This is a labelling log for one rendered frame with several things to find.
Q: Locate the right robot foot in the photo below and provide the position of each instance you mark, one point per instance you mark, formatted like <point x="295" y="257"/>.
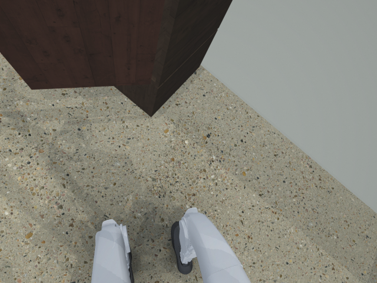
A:
<point x="187" y="266"/>

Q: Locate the left robot thigh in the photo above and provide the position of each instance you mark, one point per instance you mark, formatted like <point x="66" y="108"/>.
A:
<point x="111" y="249"/>

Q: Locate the cupboard door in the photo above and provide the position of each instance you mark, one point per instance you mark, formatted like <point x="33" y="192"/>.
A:
<point x="80" y="43"/>

